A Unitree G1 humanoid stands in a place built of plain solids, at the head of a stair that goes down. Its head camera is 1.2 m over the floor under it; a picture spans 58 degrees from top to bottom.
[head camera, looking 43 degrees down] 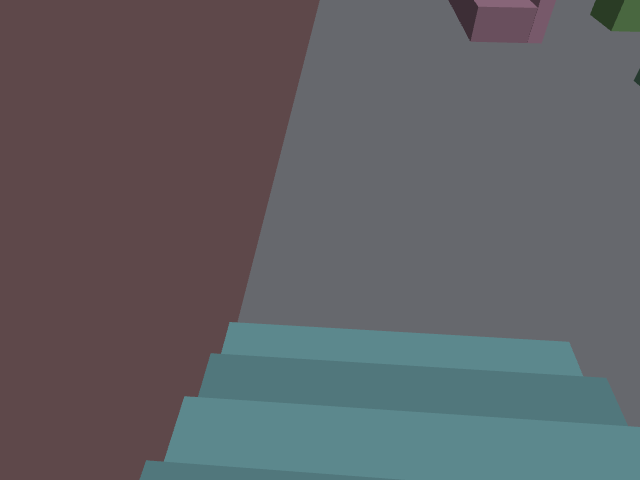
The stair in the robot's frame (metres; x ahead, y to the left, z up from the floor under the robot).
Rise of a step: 0.15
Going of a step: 0.28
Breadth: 1.68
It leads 4 degrees to the right of straight ahead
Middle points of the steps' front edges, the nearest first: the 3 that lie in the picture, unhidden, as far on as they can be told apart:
0.71 -0.34 -0.30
0.99 -0.36 -0.45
1.26 -0.38 -0.60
